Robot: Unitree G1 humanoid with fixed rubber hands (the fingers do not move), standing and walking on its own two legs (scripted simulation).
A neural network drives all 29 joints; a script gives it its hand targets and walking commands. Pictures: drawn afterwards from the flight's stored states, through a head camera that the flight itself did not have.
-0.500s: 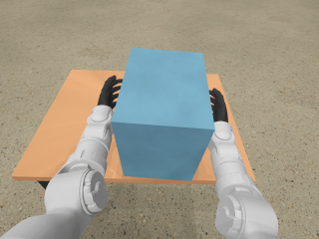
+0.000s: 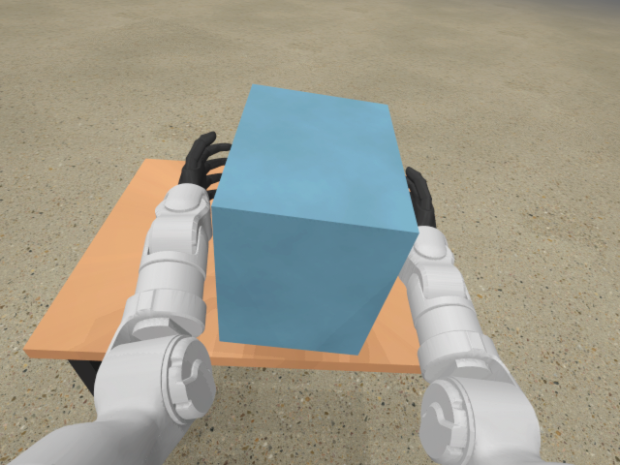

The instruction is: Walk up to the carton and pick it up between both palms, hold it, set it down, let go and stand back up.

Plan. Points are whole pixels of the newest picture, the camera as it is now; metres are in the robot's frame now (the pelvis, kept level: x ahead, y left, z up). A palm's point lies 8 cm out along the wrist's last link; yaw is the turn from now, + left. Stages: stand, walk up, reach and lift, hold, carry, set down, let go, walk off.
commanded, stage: reach and lift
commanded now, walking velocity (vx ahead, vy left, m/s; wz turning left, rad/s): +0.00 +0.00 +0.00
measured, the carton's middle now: (305, 220) +0.44 +0.00 +0.12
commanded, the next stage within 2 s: hold in 1.56 s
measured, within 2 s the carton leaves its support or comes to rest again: neither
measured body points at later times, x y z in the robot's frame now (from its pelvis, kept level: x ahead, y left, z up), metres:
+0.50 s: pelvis +0.00 +0.00 +0.00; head -0.05 +0.02 +0.45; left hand +0.41 +0.16 +0.22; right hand +0.40 -0.14 +0.19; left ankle +0.00 +0.13 -0.74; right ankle +0.08 -0.10 -0.74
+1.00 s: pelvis +0.00 +0.01 +0.00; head -0.04 +0.02 +0.45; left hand +0.41 +0.16 +0.23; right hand +0.40 -0.14 +0.20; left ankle +0.00 +0.13 -0.74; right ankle +0.08 -0.10 -0.74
